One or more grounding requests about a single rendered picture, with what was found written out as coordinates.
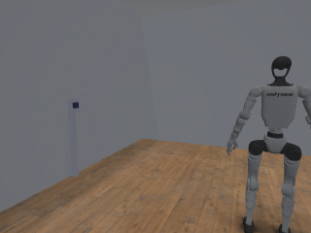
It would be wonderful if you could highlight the button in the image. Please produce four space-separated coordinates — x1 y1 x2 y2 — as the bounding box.
72 102 79 109

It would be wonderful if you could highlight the humanoid robot torso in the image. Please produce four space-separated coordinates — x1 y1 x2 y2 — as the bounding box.
260 83 298 154

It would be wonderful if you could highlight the left robot hand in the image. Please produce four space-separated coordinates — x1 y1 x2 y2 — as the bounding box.
226 138 239 156

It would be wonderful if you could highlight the right robot upper arm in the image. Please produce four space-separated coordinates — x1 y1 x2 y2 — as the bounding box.
296 85 311 125

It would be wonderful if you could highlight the left robot upper arm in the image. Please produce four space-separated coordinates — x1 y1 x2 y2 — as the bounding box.
240 85 263 120

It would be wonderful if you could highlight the robot left forearm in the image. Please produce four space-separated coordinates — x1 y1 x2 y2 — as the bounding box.
229 110 246 140

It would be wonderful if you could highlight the panel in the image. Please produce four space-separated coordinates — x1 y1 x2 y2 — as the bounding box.
67 98 81 178

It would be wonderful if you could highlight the robot right shin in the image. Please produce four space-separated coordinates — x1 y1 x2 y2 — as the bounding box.
281 185 295 233

